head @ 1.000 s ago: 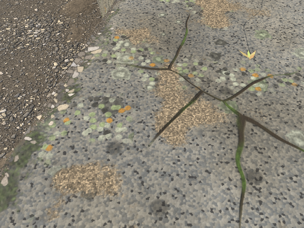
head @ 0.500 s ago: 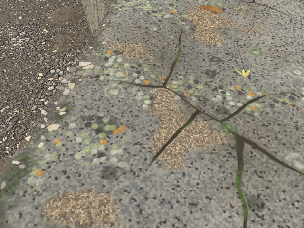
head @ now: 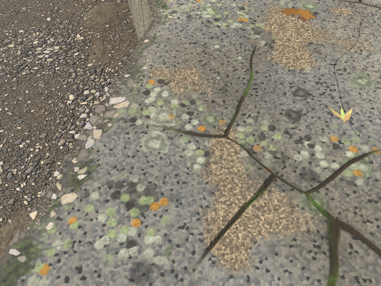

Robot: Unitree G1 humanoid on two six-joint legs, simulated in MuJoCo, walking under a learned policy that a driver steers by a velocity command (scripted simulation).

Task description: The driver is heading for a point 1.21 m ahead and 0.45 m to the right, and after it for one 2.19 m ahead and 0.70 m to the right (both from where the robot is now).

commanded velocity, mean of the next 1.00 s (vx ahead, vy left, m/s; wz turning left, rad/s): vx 0.50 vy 0.00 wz -0.30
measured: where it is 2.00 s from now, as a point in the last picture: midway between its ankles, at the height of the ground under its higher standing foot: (268, 165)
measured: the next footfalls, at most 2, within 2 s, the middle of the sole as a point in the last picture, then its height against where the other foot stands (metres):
left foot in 0.34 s outside the picture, level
right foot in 0.90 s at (237, 244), level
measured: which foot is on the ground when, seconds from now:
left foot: up 0.00-0.32, down 0.34-0.88, up 0.90-1.00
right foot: down 0.00-0.36, up 0.38-0.88, down 0.90-1.00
